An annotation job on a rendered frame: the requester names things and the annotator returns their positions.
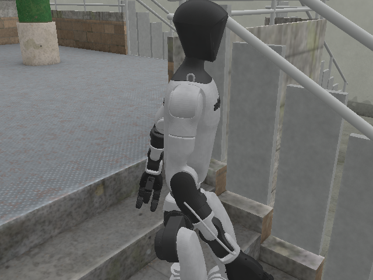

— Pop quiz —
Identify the right robot forearm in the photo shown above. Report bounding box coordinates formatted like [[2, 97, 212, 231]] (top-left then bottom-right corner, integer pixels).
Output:
[[170, 171, 240, 264]]

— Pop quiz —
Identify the left robot hand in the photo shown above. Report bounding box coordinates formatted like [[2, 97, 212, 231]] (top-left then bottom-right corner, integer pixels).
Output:
[[136, 171, 163, 212]]

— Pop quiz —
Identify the left robot forearm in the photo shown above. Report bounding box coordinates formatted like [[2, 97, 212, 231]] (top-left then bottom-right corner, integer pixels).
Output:
[[145, 124, 164, 175]]

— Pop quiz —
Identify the right robot hand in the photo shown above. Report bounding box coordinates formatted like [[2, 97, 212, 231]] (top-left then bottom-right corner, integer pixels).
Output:
[[225, 250, 274, 280]]

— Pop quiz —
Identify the robot head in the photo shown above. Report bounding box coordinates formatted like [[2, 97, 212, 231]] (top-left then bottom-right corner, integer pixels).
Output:
[[171, 0, 228, 84]]

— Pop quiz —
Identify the robot right upper arm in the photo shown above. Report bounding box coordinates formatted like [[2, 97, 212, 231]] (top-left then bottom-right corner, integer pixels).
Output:
[[166, 84, 203, 191]]

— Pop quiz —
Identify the humanoid robot torso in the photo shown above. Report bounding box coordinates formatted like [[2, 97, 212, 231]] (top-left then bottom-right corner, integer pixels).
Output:
[[163, 73, 220, 230]]

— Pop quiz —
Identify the robot left upper arm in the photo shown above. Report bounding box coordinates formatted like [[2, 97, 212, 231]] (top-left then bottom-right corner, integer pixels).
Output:
[[154, 105, 164, 134]]

